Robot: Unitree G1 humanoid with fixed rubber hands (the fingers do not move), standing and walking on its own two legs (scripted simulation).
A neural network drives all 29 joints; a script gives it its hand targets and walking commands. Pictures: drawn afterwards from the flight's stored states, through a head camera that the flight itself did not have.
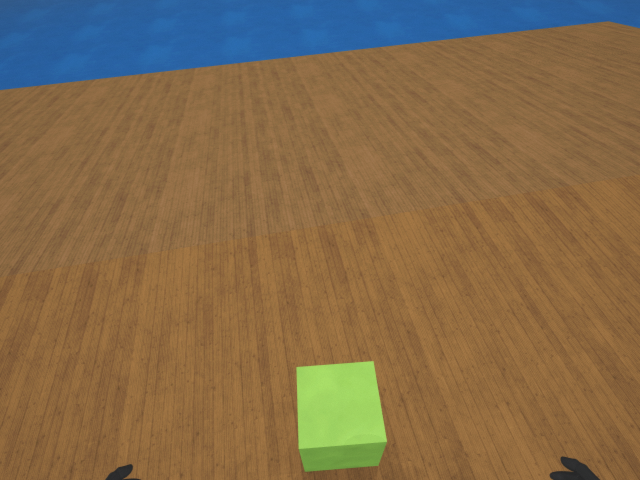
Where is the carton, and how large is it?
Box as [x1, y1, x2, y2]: [296, 361, 386, 471]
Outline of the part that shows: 373,361 296,367 299,451 305,471 368,466 378,464 386,439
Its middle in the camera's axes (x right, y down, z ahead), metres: +0.05 +0.51 +1.07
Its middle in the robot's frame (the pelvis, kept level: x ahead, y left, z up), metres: +0.40 +0.00 -0.66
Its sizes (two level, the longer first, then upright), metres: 0.210 0.200 0.250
